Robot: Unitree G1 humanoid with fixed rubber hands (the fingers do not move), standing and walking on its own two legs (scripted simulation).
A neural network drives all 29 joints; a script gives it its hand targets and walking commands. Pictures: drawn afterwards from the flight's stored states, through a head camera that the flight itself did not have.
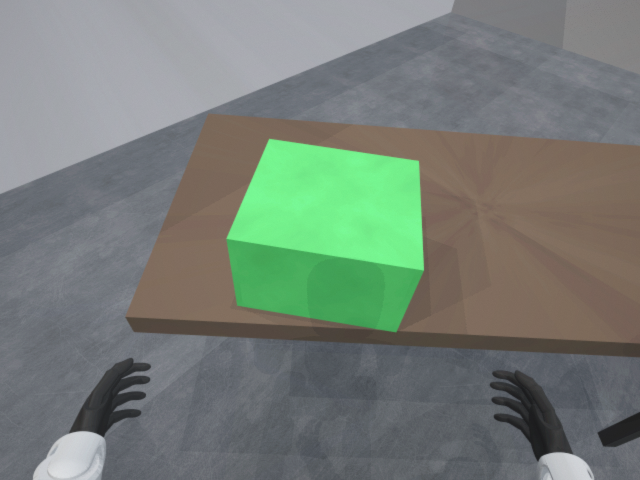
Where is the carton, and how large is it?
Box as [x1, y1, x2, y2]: [226, 139, 423, 331]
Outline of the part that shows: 269,139 226,238 237,305 396,331 423,271 418,161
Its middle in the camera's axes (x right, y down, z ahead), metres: +0.02 -0.02 +0.64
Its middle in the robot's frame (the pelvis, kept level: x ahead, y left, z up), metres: +0.49 -0.01 +0.01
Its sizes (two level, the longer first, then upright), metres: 0.261 0.241 0.162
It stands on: a table, 0.69 m high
